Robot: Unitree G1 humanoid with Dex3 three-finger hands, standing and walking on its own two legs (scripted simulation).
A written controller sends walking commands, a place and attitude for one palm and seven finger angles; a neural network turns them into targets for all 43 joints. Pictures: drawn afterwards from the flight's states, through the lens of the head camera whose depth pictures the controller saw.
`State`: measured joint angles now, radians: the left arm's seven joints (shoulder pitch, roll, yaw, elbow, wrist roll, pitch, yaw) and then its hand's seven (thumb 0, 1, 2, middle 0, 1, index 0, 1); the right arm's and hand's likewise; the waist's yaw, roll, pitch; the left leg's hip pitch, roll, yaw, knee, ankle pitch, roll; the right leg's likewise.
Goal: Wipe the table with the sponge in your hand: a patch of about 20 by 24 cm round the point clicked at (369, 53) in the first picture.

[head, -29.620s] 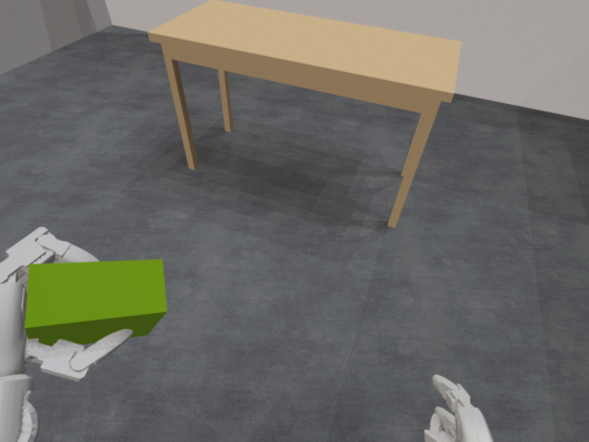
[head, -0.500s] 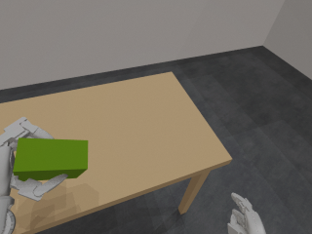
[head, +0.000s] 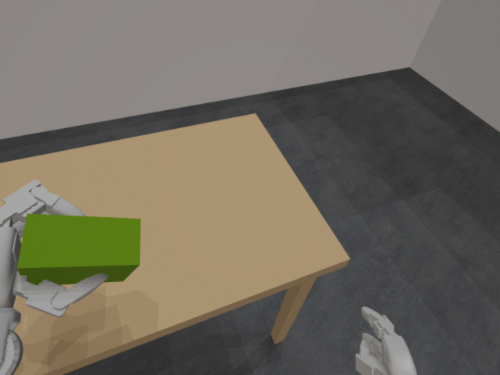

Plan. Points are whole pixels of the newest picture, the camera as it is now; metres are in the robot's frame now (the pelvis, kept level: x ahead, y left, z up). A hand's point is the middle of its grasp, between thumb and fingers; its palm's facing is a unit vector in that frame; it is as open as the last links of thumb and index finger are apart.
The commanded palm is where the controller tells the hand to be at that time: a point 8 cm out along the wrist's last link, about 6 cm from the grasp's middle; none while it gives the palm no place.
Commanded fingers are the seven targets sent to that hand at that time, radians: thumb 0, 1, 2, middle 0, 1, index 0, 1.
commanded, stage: shuffle to correct the standing spot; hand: left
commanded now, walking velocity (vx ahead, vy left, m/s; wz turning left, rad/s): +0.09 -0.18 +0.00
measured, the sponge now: (98, 252) +0.23 +0.21 +0.13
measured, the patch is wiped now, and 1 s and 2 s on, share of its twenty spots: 0.00 0.00 0.00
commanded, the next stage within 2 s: none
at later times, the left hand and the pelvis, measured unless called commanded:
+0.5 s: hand (95, 251) +0.22 +0.20 +0.15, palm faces +0.32 -0.87 -0.38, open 9.9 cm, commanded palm +0.16 +0.25 +0.17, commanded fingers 0.00 0.10 1.30 -1.20 -1.60 -1.20 -1.60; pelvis +0.01 -0.04 -0.01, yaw +0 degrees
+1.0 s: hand (85, 251) +0.22 +0.21 +0.16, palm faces +0.30 -0.86 -0.41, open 9.9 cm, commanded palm +0.16 +0.26 +0.17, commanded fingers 0.00 0.10 1.30 -1.20 -1.60 -1.20 -1.60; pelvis +0.00 -0.03 -0.01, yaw +0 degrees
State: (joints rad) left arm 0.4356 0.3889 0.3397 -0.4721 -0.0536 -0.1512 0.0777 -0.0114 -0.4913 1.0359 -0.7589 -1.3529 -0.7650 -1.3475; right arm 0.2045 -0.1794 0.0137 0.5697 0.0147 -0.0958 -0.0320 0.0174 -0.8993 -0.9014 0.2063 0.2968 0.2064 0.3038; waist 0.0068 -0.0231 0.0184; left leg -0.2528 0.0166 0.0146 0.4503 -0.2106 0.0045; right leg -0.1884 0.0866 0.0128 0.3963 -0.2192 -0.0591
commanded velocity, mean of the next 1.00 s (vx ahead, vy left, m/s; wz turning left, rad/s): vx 0.10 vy -0.17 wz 0.00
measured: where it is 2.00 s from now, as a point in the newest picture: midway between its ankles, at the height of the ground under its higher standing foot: outside the picture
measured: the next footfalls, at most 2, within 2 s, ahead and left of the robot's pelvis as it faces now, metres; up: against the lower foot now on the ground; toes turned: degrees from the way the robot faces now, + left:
none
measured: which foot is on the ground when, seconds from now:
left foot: down 0.00-1.00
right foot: down 0.00-1.00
